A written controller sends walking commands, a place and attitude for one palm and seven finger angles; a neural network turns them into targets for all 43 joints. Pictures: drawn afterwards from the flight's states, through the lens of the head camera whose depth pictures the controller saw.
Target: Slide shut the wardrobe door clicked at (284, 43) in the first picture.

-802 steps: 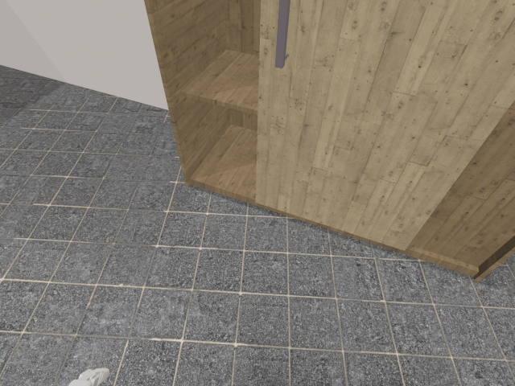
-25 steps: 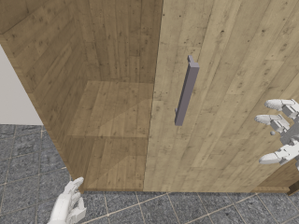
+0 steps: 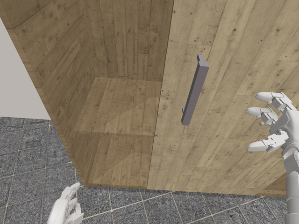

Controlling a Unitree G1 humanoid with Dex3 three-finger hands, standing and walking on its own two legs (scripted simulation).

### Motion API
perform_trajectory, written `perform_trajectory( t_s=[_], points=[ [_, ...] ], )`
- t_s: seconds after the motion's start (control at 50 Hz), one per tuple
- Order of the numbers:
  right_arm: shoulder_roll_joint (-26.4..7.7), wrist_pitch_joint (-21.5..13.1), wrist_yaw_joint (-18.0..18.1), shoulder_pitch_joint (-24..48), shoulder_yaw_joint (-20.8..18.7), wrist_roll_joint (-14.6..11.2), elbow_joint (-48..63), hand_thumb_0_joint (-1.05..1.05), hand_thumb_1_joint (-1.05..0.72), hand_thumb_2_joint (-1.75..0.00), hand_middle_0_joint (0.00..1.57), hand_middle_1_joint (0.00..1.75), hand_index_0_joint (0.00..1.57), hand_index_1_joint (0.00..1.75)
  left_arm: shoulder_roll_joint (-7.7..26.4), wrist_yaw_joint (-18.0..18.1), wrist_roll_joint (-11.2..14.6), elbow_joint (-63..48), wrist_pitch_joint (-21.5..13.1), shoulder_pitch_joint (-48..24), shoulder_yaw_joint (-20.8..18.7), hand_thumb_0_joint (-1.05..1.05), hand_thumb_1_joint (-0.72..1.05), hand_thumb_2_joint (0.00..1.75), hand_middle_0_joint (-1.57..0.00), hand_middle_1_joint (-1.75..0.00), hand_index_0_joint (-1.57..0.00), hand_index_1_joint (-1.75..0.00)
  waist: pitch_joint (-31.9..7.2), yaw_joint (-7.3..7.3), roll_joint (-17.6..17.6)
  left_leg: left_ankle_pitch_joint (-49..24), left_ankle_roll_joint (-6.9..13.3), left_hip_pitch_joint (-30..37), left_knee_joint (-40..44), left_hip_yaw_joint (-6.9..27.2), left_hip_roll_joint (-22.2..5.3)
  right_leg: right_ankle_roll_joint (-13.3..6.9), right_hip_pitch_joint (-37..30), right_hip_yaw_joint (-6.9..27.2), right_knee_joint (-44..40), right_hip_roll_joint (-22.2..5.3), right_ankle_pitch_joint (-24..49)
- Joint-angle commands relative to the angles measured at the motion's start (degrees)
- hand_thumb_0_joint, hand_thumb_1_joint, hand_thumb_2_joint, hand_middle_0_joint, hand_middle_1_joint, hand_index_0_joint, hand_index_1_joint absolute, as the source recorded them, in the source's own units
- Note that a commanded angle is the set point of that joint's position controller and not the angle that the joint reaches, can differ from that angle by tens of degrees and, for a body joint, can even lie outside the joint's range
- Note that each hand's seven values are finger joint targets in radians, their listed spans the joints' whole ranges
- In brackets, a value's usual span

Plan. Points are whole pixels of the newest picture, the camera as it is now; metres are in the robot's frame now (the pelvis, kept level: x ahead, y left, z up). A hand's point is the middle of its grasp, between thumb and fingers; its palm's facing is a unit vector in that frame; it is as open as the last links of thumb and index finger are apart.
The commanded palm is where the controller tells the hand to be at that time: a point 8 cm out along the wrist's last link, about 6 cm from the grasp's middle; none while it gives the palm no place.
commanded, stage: move the hooked fingers beside the handle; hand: right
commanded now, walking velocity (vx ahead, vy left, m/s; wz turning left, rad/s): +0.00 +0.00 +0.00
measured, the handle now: (191, 92) +0.45 -0.09 +0.14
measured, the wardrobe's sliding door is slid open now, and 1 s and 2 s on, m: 0.38 0.38 0.38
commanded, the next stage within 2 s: feel for the door with the fingertips in 1.62 s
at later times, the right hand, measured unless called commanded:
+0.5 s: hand (240, 114) +0.36 -0.21 +0.15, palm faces +0.01 +1.00 -0.01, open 14.0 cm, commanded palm +0.34 -0.25 +0.15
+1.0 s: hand (222, 103) +0.40 -0.17 +0.15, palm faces +0.01 +1.00 -0.02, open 14.0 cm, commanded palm +0.37 -0.22 +0.15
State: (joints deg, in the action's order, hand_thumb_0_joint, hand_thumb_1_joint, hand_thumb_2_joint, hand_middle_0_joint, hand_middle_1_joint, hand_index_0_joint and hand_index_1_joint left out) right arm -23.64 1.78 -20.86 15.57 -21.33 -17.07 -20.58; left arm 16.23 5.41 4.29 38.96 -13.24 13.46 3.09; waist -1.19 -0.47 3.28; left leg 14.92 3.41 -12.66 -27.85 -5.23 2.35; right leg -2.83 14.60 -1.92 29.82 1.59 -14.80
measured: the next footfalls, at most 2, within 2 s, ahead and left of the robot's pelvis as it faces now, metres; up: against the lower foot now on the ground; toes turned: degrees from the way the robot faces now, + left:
none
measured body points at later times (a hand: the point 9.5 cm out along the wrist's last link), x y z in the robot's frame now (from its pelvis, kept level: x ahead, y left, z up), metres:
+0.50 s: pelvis +0.01 -0.01 +0.00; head +0.00 +0.00 +0.45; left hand +0.16 +0.23 -0.09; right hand +0.36 -0.26 +0.15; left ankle +0.00 +0.08 -0.74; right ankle +0.01 -0.09 -0.74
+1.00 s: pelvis +0.01 -0.01 +0.00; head +0.01 +0.01 +0.45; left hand +0.13 +0.24 -0.10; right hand +0.40 -0.22 +0.16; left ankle +0.00 +0.08 -0.74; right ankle +0.01 -0.09 -0.74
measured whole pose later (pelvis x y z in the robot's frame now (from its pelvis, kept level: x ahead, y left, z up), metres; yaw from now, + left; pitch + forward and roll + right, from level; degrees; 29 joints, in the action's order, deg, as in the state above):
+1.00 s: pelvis +0.01 -0.01 +0.00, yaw +1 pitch +1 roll +0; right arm -15.6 -1.2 -7.9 26.4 -12.1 -11.7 -28.7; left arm 14.8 2.9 3.6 39.7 -7.6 15.5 2.4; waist -1.3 1.1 2.8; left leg 13.9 2.8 -12.1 -25.4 -3.4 2.1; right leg -3.3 13.0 -3.5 26.1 2.0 -13.8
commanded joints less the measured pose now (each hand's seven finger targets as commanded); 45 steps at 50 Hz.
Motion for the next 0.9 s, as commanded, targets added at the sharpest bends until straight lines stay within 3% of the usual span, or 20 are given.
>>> perform_trajectory(
  t_s=[0.0, 0.04, 0.06, 0.14, 0.22, 0.26, 0.3, 0.34, 0.36, 0.4, 0.44, 0.48, 0.56, 0.64, 0.7, 0.76, 0.8, 0.84, 0.88],
  points=[
    [-15.1, -4.1, 1.2, 20.9, -4.5, -1.0, 12.3, 0.00, 0.50, -0.30, 0.30, 1.20, 0.30, 1.20, 7.0, 0.3, 0.1, -8.6, -3.1, -6.1, -2.4, 0.00, 0.90, 0.90, -0.20, -0.30, -0.20, -0.30, -12.6, 0.17, -0.6, -12.1, -2.2, 1.7, 4.0, 4.9, -2.9, -0.1, -5.7, 4.7, -3.7, -1.4, 9.5],
    [-14.0, -3.9, 1.8, 19.8, -3.7, -0.5, 12.1, 0.00, 0.50, -0.30, 0.30, 1.20, 0.30, 1.20, 6.8, 0.1, 0.1, -8.7, -2.8, -6.1, -2.5, 0.00, 0.90, 0.90, -0.20, -0.30, -0.20, -0.30, -12.4, -0.19, 0.8, -12.4, -2.0, 1.3, 4.1, 4.6, -2.7, 0.0, -6.2, 4.3, -3.6, -1.5, 10.4],
    [-12.3, -3.7, 2.1, 21.6, -1.8, -0.4, 12.1, 0.00, 0.50, -0.30, 0.30, 1.20, 0.30, 1.20, 6.8, 0.1, 0.1, -8.8, -2.7, -5.9, -2.3, 0.00, 0.90, 0.90, -0.20, -0.30, -0.20, -0.30, -12.1, 0.43, -0.3, -12.2, -2.0, 0.8, 4.0, 4.3, -2.7, 0.0, -6.2, 4.8, -3.9, -1.4, 10.1],
    [-12.9, -3.9, 3.7, 23.2, -2.2, 0.1, 11.7, 0.00, 0.50, -0.30, 0.30, 1.20, 0.30, 1.20, 7.0, 0.1, -0.2, -8.3, -2.1, -5.3, -2.4, 0.00, 0.90, 0.90, -0.20, -0.30, -0.20, -0.30, -12.7, 0.40, -1.8, -11.1, -1.9, 0.9, 4.3, 4.3, -2.5, 0.0, -6.7, 4.9, -4.2, -1.7, 9.7],
    [-9.9, -5.0, 4.7, 24.0, 0.1, 0.6, 15.6, 0.00, 0.50, -0.30, 0.30, 1.20, 0.30, 1.20, 6.3, -0.4, -0.2, -9.0, -2.3, -5.7, -2.5, 0.00, 0.90, 0.90, -0.20, -0.30, -0.20, -0.30, -15.9, 0.13, 1.5, -14.6, -1.6, 1.3, 3.2, 3.7, -2.4, 0.7, -10.4, 5.5, -4.2, -1.9, 15.1],
    [-9.6, -4.4, 5.3, 21.5, -0.3, 0.6, 14.1, 0.00, 0.50, -0.30, 0.30, 1.20, 0.30, 1.20, 6.5, -0.6, -0.3, -8.4, -1.9, -5.2, -2.7, 0.00, 0.90, 0.90, -0.20, -0.30, -0.20, -0.30, -14.9, 0.12, -1.7, -16.5, -1.8, 1.6, 3.4, 3.6, -2.3, 0.5, -9.6, 5.2, -4.1, -2.0, 16.5],
    [-6.8, -3.6, 5.6, 22.4, 2.2, 0.7, 13.7, 0.00, 0.50, -0.30, 0.30, 1.20, 0.30, 1.20, 6.4, -0.7, -0.2, -8.5, -1.6, -5.6, -2.7, 0.00, 0.90, 0.90, -0.20, -0.30, -0.20, -0.30, -13.8, 0.48, -1.4, -15.2, -1.8, 0.5, 3.5, 3.4, -2.3, 0.8, -9.5, 5.3, -4.6, -2.0, 15.4],
    [-7.7, -2.9, 6.6, 22.6, 1.8, 1.3, 13.0, 0.00, 0.50, -0.30, 0.30, 1.20, 0.30, 1.20, 6.5, -0.7, -0.2, -8.1, -0.9, -5.4, -2.7, 0.00, 0.90, 0.90, -0.20, -0.30, -0.20, -0.30, -12.1, 0.31, -1.2, -13.7, -1.6, 0.0, 4.1, 3.4, -2.2, 0.8, -8.8, 5.4, -4.8, -2.1, 14.3],
    [-6.5, -2.6, 7.0, 24.2, 3.1, 1.6, 12.9, 0.00, 0.50, -0.30, 0.30, 1.20, 0.30, 1.20, 6.4, -0.7, -0.1, -8.2, -0.7, -5.7, -2.6, 0.00, 0.90, 0.90, -0.20, -0.30, -0.20, -0.30, -11.5, 0.84, -1.0, -12.4, -1.7, -0.7, 4.4, 3.4, -2.3, 0.8, -8.7, 5.5, -5.2, -2.0, 12.6],
    [-6.2, -2.7, 8.0, 27.7, 3.7, 1.8, 12.0, 0.00, 0.50, -0.30, 0.30, 1.20, 0.30, 1.20, 6.5, -0.4, -0.1, -7.8, -0.3, -5.5, -2.6, 0.00, 0.90, 0.90, -0.20, -0.30, -0.20, -0.30, -11.3, 1.43, -2.6, -10.4, -1.7, -1.2, 4.7, 3.5, -2.1, 0.8, -8.8, 6.0, -5.7, -2.2, 10.7],
    [-8.2, -3.8, 9.1, 28.2, 2.1, 2.3, 14.0, 0.00, 0.50, -0.30, 0.30, 1.20, 0.30, 1.20, 6.3, -0.5, -0.5, -7.8, 0.0, -5.4, -2.6, 0.00, 0.90, 0.90, -0.20, -0.30, -0.20, -0.30, -13.7, 0.62, -1.3, -11.4, -1.4, 0.5, 4.7, 3.6, -2.1, 0.9, -9.9, 5.9, -5.5, -2.1, 12.6],
    [-5.4, -4.9, 9.6, 30.4, 4.7, 2.6, 15.7, 0.00, 0.50, -0.30, 0.30, 1.20, 0.30, 1.20, 5.8, -0.7, -0.5, -8.0, -0.1, -5.5, -2.7, 0.00, 0.90, 0.90, -0.20, -0.30, -0.20, -0.30, -15.8, 1.16, 0.1, -13.0, -1.4, 0.6, 4.2, 3.5, -2.1, 1.4, -12.2, 6.1, -5.4, -2.2, 15.1],
    [-2.9, -4.6, 10.5, 29.5, 6.5, 3.0, 10.3, 0.00, 0.50, -0.30, 0.30, 1.20, 0.30, 1.20, 5.9, -1.0, -0.5, -7.0, 0.4, -4.7, -2.6, 0.00, 0.90, 0.90, -0.20, -0.30, -0.20, -0.30, -13.5, 1.38, -1.0, -12.7, -1.4, -0.6, 4.7, 3.3, -2.0, 1.6, -11.8, 6.3, -5.7, -2.3, 14.8],
    [-3.8, -3.7, 11.4, 29.8, 5.6, 3.5, 6.3, 0.00, 0.50, -0.30, 0.30, 1.20, 0.30, 1.20, 6.2, -1.1, -0.4, -6.8, 1.6, -4.4, -2.6, 0.00, 0.90, 0.90, -0.20, -0.30, -0.20, -0.30, -12.1, 1.02, -3.8, -12.1, -1.3, 0.3, 5.3, 3.5, -2.0, 1.2, -9.3, 5.6, -6.0, -2.1, 12.9],
    [-1.2, -5.0, 12.2, 35.1, 8.6, 3.9, 9.4, 0.00, 0.50, -0.30, 0.30, 1.20, 0.30, 1.20, 5.6, -1.4, -0.4, -7.3, 1.6, -4.5, -2.6, 0.00, 0.90, 0.90, -0.20, -0.30, -0.20, -0.30, -14.3, 1.72, -0.6, -12.1, -1.3, -0.5, 4.9, 3.4, -2.0, 1.6, -11.9, 6.1, -5.9, -2.2, 14.0],
    [-3.3, -5.8, 13.4, 35.7, 6.3, 4.0, 6.2, 0.00, 0.50, -0.30, 0.30, 1.20, 0.30, 1.20, 6.0, -1.4, -0.7, -6.4, 2.0, -3.5, -2.8, 0.00, 0.90, 0.90, -0.20, -0.30, -0.20, -0.30, -14.4, 1.61, -3.3, -12.2, -1.5, 0.2, 5.2, 3.9, -1.8, 1.1, -10.7, 5.6, -5.8, -2.1, 13.1],
    [-3.0, -6.2, 13.9, 38.4, 6.8, 4.3, 4.2, 0.00, 0.50, -0.30, 0.30, 1.20, 0.30, 1.20, 5.9, -1.3, -0.6, -6.1, 2.2, -3.3, -2.7, 0.00, 0.90, 0.90, -0.20, -0.30, -0.20, -0.30, -13.6, 2.02, -3.8, -11.6, -1.6, 0.1, 5.3, 4.0, -1.9, 1.0, -9.7, 5.3, -6.0, -2.0, 11.7],
    [-5.3, -6.8, 14.2, 35.2, 4.5, 4.9, 3.3, 0.00, 0.50, -0.30, 0.30, 1.20, 0.30, 1.20, 6.0, -1.6, -0.8, -6.3, 2.5, -2.8, -2.9, 0.00, 0.90, 0.90, -0.20, -0.30, -0.20, -0.30, -15.4, 0.70, -3.5, -13.2, -1.4, 2.5, 5.1, 4.3, -2.0, 0.8, -9.4, 4.7, -5.7, -1.8, 13.2],
    [-4.8, -7.4, 13.8, 33.3, 4.7, 5.0, 5.2, 0.00, 0.50, -0.30, 0.30, 1.20, 0.30, 1.20, 5.6, -1.9, -0.6, -7.2, 2.6, -3.1, -3.0, 0.00, 0.90, 0.90, -0.20, -0.30, -0.20, -0.30, -17.4, 0.24, -1.9, -17.0, -1.4, 4.2, 4.4, 4.4, -2.1, 0.9, -10.3, 4.2, -5.4, -1.8, 16.5]
  ],
)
